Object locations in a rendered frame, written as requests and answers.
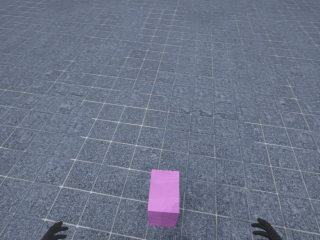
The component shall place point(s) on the right robot hand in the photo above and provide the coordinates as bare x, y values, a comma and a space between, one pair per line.
270, 233

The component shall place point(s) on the left robot hand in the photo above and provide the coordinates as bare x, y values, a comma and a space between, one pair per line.
57, 227

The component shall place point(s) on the carton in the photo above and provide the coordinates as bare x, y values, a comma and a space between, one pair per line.
164, 198

